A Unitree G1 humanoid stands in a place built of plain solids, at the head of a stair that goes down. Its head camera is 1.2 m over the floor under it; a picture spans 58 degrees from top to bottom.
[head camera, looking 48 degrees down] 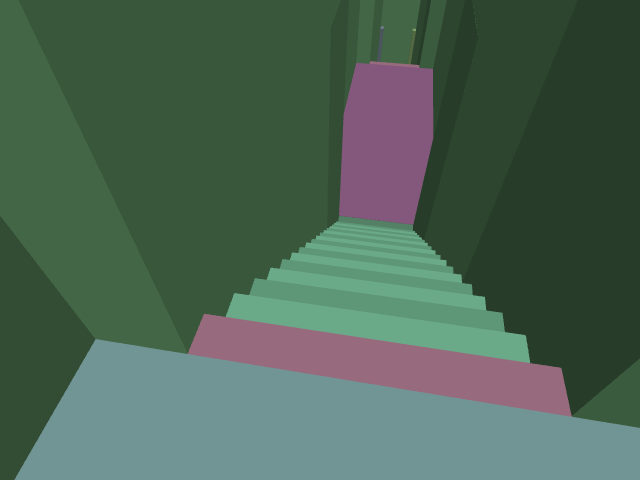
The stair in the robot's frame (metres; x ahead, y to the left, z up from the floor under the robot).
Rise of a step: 0.20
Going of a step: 0.22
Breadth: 1.10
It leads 10 degrees to the right of straight ahead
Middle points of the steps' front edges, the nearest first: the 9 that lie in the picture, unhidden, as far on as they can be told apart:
0.67 -0.17 0.00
0.89 -0.21 -0.20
1.11 -0.24 -0.40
1.33 -0.28 -0.60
1.55 -0.32 -0.79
1.77 -0.36 -0.99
1.99 -0.40 -1.19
2.22 -0.43 -1.39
2.44 -0.47 -1.59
